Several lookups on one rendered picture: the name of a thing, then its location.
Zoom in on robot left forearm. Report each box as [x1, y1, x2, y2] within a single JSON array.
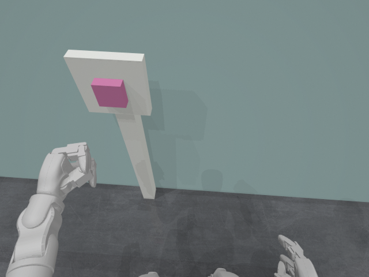
[[6, 193, 65, 277]]

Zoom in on button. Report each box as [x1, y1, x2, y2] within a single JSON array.
[[91, 78, 128, 108]]

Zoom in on panel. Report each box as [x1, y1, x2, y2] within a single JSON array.
[[64, 50, 156, 199]]

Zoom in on right robot shin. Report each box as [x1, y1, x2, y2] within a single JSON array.
[[214, 268, 226, 273]]

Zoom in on right robot hand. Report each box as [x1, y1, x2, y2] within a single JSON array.
[[274, 235, 318, 277]]

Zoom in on left robot hand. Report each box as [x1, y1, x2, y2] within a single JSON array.
[[36, 142, 97, 201]]

